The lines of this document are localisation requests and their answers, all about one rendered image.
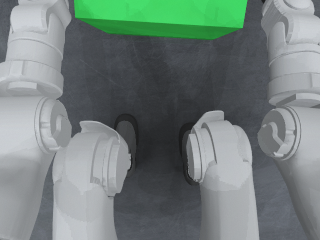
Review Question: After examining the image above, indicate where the robot right thigh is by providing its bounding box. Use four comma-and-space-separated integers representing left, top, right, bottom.
186, 120, 260, 240

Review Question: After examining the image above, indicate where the robot left upper arm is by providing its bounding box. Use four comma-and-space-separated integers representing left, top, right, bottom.
0, 96, 72, 240

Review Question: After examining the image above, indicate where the left robot forearm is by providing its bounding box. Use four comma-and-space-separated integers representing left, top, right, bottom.
0, 0, 72, 99

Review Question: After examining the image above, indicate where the carton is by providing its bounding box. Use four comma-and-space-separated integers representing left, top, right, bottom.
74, 0, 248, 40

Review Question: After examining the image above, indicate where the right robot forearm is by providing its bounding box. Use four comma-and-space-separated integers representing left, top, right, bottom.
260, 0, 320, 109

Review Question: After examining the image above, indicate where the robot left shin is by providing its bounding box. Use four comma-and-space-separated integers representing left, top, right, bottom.
52, 120, 131, 184

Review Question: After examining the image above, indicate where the robot right upper arm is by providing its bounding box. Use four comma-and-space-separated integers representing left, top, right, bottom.
257, 105, 320, 240

